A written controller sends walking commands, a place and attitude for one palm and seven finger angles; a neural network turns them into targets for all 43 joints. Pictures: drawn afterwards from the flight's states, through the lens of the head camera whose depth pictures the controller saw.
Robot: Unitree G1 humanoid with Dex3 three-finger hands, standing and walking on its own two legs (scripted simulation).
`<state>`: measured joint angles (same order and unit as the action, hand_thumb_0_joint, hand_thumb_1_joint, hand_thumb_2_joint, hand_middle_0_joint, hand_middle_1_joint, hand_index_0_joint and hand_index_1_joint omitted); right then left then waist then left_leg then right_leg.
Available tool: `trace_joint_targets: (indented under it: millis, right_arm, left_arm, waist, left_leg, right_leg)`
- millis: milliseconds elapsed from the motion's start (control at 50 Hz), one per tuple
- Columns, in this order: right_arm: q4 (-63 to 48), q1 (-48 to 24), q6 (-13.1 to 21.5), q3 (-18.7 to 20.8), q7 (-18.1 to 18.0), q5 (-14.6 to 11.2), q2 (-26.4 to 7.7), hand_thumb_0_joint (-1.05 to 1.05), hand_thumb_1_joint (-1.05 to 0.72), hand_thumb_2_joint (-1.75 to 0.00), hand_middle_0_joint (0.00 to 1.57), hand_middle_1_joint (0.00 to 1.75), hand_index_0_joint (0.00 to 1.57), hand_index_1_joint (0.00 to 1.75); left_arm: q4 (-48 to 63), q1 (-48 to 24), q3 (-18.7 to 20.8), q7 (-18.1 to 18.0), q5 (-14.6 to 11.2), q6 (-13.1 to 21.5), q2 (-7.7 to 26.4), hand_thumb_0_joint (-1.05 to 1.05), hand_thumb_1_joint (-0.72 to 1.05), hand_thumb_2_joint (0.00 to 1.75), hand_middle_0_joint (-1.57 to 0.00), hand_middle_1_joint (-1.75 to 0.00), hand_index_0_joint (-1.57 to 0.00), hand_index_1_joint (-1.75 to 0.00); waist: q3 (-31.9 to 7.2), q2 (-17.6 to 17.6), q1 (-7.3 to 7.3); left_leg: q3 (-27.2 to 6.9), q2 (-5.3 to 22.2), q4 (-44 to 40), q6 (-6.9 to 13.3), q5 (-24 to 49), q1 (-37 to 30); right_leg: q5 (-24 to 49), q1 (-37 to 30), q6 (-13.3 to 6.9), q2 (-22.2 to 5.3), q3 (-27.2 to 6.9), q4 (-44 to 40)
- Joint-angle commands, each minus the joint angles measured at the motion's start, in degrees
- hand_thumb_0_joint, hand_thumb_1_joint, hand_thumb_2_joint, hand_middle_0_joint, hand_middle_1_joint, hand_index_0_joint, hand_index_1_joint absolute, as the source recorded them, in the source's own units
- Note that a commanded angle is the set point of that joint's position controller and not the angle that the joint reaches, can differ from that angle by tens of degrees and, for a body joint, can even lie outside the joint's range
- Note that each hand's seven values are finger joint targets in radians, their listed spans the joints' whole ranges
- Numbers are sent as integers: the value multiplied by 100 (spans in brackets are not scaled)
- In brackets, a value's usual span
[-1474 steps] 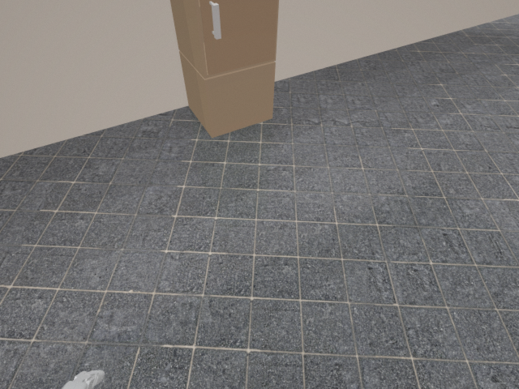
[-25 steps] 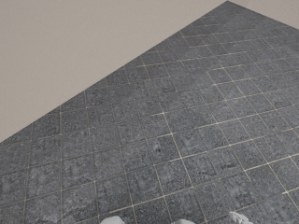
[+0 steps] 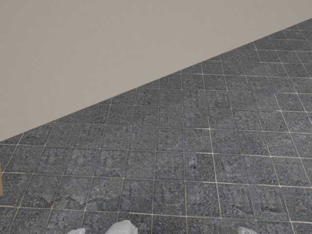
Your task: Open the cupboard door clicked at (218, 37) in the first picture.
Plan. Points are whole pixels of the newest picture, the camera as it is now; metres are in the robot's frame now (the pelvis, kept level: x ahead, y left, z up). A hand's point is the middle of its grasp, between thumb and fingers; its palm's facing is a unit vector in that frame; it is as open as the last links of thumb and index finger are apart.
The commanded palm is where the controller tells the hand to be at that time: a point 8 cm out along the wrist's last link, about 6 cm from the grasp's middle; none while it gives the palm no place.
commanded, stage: turn to face it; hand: left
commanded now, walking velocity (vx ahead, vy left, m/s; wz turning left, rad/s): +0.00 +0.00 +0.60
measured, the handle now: out of the picture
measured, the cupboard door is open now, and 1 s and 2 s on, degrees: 46 46 46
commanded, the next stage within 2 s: take the last steps up to it in 2.00 s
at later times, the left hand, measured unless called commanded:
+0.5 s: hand out of the picture +0.05 +0.19 -0.15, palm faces +0.29 -0.91 -0.30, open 7.4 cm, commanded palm none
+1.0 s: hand out of the picture +0.01 +0.19 -0.16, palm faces +0.58 -0.77 -0.28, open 7.4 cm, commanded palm none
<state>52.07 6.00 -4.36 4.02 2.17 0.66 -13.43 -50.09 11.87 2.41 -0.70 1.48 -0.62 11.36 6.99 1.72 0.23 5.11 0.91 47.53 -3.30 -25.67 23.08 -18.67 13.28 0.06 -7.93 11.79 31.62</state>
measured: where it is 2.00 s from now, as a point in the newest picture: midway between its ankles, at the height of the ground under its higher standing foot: outside the picture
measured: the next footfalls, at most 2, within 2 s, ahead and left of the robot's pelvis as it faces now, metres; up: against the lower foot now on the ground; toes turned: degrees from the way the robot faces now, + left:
left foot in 0.08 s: +0.04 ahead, +0.13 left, +0.00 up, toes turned +9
right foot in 0.40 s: +0.09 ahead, -0.15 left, +0.00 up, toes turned +10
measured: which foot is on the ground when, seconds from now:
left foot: up 0.00-0.06, down 0.08-0.38, up 0.40-0.68, down 0.70-1.00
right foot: down 0.00-0.08, up 0.10-0.38, down 0.40-0.70, up 0.72-1.00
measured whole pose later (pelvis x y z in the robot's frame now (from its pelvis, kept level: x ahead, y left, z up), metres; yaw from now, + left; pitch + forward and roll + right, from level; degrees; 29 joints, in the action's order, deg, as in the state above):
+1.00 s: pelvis +0.05 -0.06 -0.01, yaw +36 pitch +1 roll +0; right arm 52.4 9.5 -2.8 3.4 0.4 1.6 -13.3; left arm -49.4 7.3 3.9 0.0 0.2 -2.7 14.5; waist 6.2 -0.6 0.8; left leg -5.3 -0.2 31.7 -1.8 -15.5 17.6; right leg -22.3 21.3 4.0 -2.6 1.7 42.2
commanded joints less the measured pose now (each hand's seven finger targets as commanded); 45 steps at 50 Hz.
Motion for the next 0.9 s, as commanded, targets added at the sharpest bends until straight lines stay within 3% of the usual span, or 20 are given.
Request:
trace_joint_targets:
  millis: [0, 20, 40, 60, 80, 180, 320, 340, 360, 380, 440, 480, 560, 640, 660, 680, 700, 740, 780, 880]
  right_arm:
    - [-497, 44, 237, 53, -39, 4, -415, 0, -90, -90, 20, 30, 20, 30]
    - [-399, 475, 282, 124, -51, 32, -674, 0, -90, -90, 20, 30, 20, 30]
    - [-353, 892, 333, 294, -93, 102, -1367, 0, -90, -90, 20, 30, 20, 30]
    - [-251, 1247, 285, 359, -150, 82, -1672, 0, -90, -90, 20, 30, 20, 30]
    - [-197, 1335, 300, 353, -220, 88, -1581, 0, -90, -90, 20, 30, 20, 30]
    - [-406, 345, 357, 194, -312, 86, -1143, 0, -90, -90, 20, 30, 20, 30]
    - [-519, -59, 236, 298, -256, 65, -1193, 0, -90, -90, 20, 30, 20, 30]
    - [-591, -92, 226, 280, -230, 16, -960, 0, -90, -90, 20, 30, 20, 30]
    - [-715, 29, 231, 217, -186, -19, -530, 0, -90, -90, 20, 30, 20, 30]
    - [-798, -80, 219, 226, -148, 30, -672, 0, -90, -90, 20, 30, 20, 30]
    - [-532, 40, 118, 229, -88, 35, -603, 0, -90, -90, 20, 30, 20, 30]
    - [-470, 86, 101, 165, -44, 11, -474, 0, -90, -90, 20, 30, 20, 30]
    - [-552, -261, 186, 62, -11, -19, -276, 0, -90, -90, 20, 30, 20, 30]
    - [-414, 397, 281, 102, -46, 5, -567, 0, -90, -90, 20, 30, 20, 30]
    - [-362, 750, 335, 228, -72, 62, -1122, 0, -90, -90, 20, 30, 20, 30]
    - [-319, 1163, 320, 377, -129, 91, -1700, 0, -90, -90, 20, 30, 20, 30]
    - [-222, 1457, 305, 367, -196, 88, -1701, 0, -90, -90, 20, 30, 20, 30]
    - [-243, 1126, 349, 281, -324, 93, -1384, 0, -90, -90, 20, 30, 20, 30]
    - [-362, 611, 372, 204, -343, 83, -1154, 0, -90, -90, 20, 30, 20, 30]
    - [-370, 394, 328, 237, -297, 107, -1219, 0, -90, -90, 20, 30, 20, 30]
  left_arm:
    - [209, 283, 408, -72, -26, 93, 1321, 0, 90, 90, -20, -30, -20, -30]
    - [272, 191, 410, -53, -71, 78, 1240, 0, 90, 90, -20, -30, -20, -30]
    - [481, 142, 348, -7, -113, 39, 885, 0, 90, 90, -20, -30, -20, -30]
    - [721, -257, 233, -18, -68, -1, 761, 0, 90, 90, -20, -30, -20, -30]
    - [733, -621, 247, -50, -29, -63, 825, 0, 90, 90, -20, -30, -20, -30]
    - [351, -311, 279, 29, -74, -126, 724, 0, 90, 90, -20, -30, -20, -30]
    - [283, 297, 301, 37, -90, -25, 759, 0, 90, 90, -20, -30, -20, -30]
    - [250, 585, 376, -8, -43, 36, 1048, 0, 90, 90, -20, -30, -20, -30]
    - [268, 655, 481, -64, 51, 90, 1613, 0, 90, 90, -20, -30, -20, -30]
    - [362, 548, 419, -72, 18, 60, 1724, 0, 90, 90, -20, -30, -20, -30]
    - [528, -249, 291, -120, -8, 62, 1082, 0, 90, 90, -20, -30, -20, -30]
    - [562, -305, 274, -110, 13, 82, 1030, 0, 90, 90, -20, -30, -20, -30]
    - [351, 229, 372, -104, 35, 87, 1308, 0, 90, 90, -20, -30, -20, -30]
    - [305, 163, 425, -59, -61, 47, 1322, 0, 90, 90, -20, -30, -20, -30]
    - [425, 186, 384, -22, -97, 7, 1071, 0, 90, 90, -20, -30, -20, -30]
    - [696, -113, 233, 5, -110, -15, 684, 0, 90, 90, -20, -30, -20, -30]
    - [887, -611, 200, -23, -43, -60, 842, 0, 90, 90, -20, -30, -20, -30]
    - [630, -697, 236, -50, -74, -67, 746, 0, 90, 90, -20, -30, -20, -30]
    - [445, -439, 259, -7, -84, -107, 758, 0, 90, 90, -20, -30, -20, -30]
    - [443, -467, 235, 30, -109, -113, 677, 0, 90, 90, -20, -30, -20, -30]
  waist:
    - [-1125, 790, -69]
    - [-1361, 272, 198]
    - [-1590, -1464, 409]
    - [-1479, -1749, 577]
    - [-1404, -1147, 635]
    - [-1009, -1200, 55]
    - [-996, -1062, -236]
    - [-1049, -299, -388]
    - [-1024, 1523, -416]
    - [-924, 1516, -447]
    - [-675, 1248, 31]
    - [-716, 1266, 70]
    - [-906, 970, -281]
    - [-1216, 604, 91]
    - [-1501, -701, 269]
    - [-1431, -2063, 522]
    - [-1226, -1050, 628]
    - [-1256, -1538, 452]
    - [-1204, -1171, 152]
    - [-1037, -1068, 108]
  left_leg:
    - [178, -67, -1707, 135, 920, -735]
    - [-107, 193, -2285, 290, 1889, -1654]
    - [-2186, 1706, -2432, 1060, 3881, -2675]
    - [-2967, 2536, -2534, 1826, 5050, -2669]
    - [-2943, 2373, -2549, 1854, 4467, -2425]
    - [-1703, 1268, -2603, 1224, 3668, -1415]
    - [-1924, 829, -2141, 900, 2131, -179]
    - [-1640, 407, -1506, 606, 1222, 402]
    - [-650, -452, -56, 123, -441, 1349]
    - [-762, -304, 1384, 163, -1089, 1113]
    - [-742, 106, 2443, 68, -157, 1017]
    - [-428, 120, 1676, -21, -65, 685]
    - [36, -31, -126, -7, -175, 249]
    - [26, -30, -2175, 163, 1399, -1203]
    - [-1279, 977, -2460, 617, 2781, -2247]
    - [-3056, 2387, -2590, 1585, 5029, -2680]
    - [-2955, 2534, -2388, 1875, 5099, -2450]
    - [-2450, 1884, -2345, 1594, 5223, -2123]
    - [-1861, 1422, -2388, 1319, 4892, -1912]
    - [-1874, 1179, -2507, 1200, 3641, -1316]
  right_leg:
    - [3373, -852, -307, -1147, -449, 76]
    - [2810, -232, -55, -1059, -254, 822]
    - [-58, 1389, 418, -253, -26, 2137]
    - [-2132, 2193, 485, 94, -577, 3024]
    - [-1822, 2369, 455, 89, -1003, 3480]
    - [-652, 1669, 477, 250, -1124, 2935]
    - [264, -443, 370, 721, -736, -45]
    - [321, -1088, 248, 183, -1242, -972]
    - [324, -1419, -376, -1487, -3063, -1704]
    - [613, -591, -891, -2105, -3240, -1781]
    - [1563, -147, -760, -1227, -1802, -1325]
    - [2177, -217, -633, -1046, -1141, -1185]
    - [3157, -949, -655, -1204, -921, -728]
    - [2768, -459, -148, -1112, -409, 411]
    - [1231, 711, 245, -632, -122, 1493]
    - [-2106, 2144, 565, 83, -296, 2688]
    - [-1934, 2340, 483, 38, -882, 3267]
    - [-1326, 2315, 493, 84, -1234, 3649]
    - [-760, 2004, 505, 170, -1228, 3469]
    - [-714, 1072, 445, 479, -990, 1837]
